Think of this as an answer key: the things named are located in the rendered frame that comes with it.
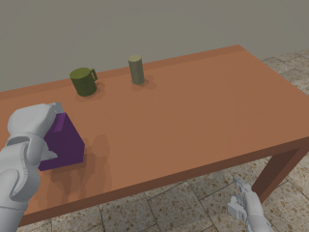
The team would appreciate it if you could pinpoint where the robot right hand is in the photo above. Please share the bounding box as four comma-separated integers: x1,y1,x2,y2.
227,177,265,222

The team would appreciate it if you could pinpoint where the right robot forearm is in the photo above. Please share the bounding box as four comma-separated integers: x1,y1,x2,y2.
245,215,274,232

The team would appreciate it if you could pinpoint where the table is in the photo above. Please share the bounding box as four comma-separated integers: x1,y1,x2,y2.
0,44,309,227

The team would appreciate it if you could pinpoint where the robot left hand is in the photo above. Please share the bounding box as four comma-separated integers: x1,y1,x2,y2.
7,102,65,161

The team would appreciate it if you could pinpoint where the sponge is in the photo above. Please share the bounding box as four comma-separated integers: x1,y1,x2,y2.
38,112,85,171

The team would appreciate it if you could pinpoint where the left robot forearm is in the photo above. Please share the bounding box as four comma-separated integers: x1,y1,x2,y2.
0,132,44,232

